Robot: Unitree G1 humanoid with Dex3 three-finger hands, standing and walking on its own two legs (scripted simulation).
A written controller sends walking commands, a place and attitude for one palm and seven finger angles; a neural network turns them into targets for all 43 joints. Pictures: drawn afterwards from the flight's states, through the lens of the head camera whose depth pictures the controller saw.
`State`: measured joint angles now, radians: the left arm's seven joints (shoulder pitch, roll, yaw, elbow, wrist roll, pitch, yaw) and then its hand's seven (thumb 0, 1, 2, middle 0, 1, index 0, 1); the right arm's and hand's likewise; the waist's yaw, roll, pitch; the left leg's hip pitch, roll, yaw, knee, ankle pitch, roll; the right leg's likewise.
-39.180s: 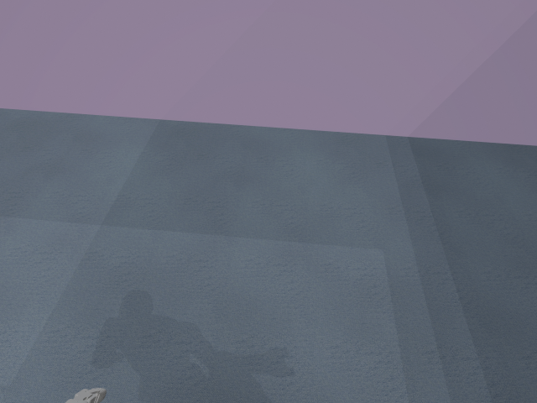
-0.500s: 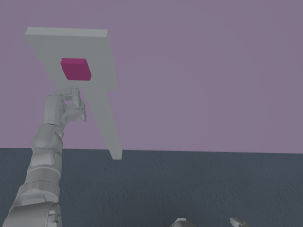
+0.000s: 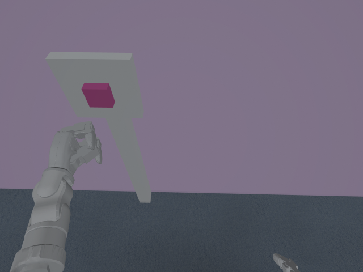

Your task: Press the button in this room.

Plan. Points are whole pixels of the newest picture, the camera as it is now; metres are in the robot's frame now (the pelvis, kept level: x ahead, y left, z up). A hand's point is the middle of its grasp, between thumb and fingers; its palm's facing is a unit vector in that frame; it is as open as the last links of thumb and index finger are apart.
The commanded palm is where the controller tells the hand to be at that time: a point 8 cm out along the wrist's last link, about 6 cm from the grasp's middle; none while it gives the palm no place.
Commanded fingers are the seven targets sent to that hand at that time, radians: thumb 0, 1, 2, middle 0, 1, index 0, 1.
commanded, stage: draw the hand back to the body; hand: left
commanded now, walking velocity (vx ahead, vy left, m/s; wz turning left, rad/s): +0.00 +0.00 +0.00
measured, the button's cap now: (99, 94) +0.52 +0.22 +0.09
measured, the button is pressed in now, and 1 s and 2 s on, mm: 0 0 0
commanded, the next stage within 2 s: step back with the hand held close in 1.22 s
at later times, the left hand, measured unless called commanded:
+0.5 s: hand (52, 185) +0.25 +0.22 +0.13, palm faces +0.29 -0.92 -0.27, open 3.1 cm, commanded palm +0.21 +0.27 +0.15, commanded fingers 0.00 0.90 0.90 -1.30 -1.50 -1.30 -1.50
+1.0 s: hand out of the picture +0.18 +0.26 +0.19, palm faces +0.42 -0.81 -0.41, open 3.1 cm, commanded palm +0.13 +0.29 +0.20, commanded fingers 0.00 0.90 0.90 -1.30 -1.50 -1.30 -1.50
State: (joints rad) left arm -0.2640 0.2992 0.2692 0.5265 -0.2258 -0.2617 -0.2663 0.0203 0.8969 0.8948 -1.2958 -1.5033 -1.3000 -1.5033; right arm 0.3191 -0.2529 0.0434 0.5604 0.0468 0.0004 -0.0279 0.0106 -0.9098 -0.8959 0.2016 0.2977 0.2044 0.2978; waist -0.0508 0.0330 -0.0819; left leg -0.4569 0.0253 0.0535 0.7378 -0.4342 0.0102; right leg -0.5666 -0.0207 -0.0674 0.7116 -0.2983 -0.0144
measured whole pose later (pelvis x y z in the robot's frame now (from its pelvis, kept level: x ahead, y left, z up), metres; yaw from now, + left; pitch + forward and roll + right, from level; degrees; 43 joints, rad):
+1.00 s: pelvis +0.01 +0.01 +0.03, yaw +1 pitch -5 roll -1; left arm 0.54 0.32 0.29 -0.47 -0.03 -0.09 0.10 0.02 0.89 0.89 -1.30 -1.50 -1.31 -1.50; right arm 0.23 -0.22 0.03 0.63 -0.01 -0.14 -0.06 0.01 -0.91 -0.90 0.20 0.30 0.20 0.30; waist 0.07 0.07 0.01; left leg -0.02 0.01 0.05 0.42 -0.32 0.02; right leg -0.12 -0.02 -0.08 0.40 -0.19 0.00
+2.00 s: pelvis -0.07 +0.02 +0.01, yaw +0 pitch -1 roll +1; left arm 0.59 0.36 0.39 -0.57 0.01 -0.23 0.14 0.02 0.89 0.89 -1.30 -1.50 -1.31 -1.50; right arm 0.22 -0.21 0.01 0.54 0.00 -0.07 -0.07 0.01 -0.91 -0.90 0.20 0.30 0.21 0.30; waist 0.01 -0.02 0.01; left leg -0.32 -0.02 0.09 0.63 -0.30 0.05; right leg -0.42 -0.05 -0.03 0.58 -0.14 0.01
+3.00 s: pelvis -0.21 -0.01 +0.02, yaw -4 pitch +3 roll +0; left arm 0.61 0.47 0.41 -0.60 -0.04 -0.25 0.12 0.02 0.88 0.89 -1.31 -1.50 -1.31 -1.50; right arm 0.19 -0.18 0.02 0.61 -0.01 -0.11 -0.07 0.01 -0.91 -0.90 0.20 0.30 0.21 0.30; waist -0.04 -0.07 -0.02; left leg -0.38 -0.01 0.04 0.46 -0.13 0.02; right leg -0.26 0.00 0.02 0.56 -0.36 0.01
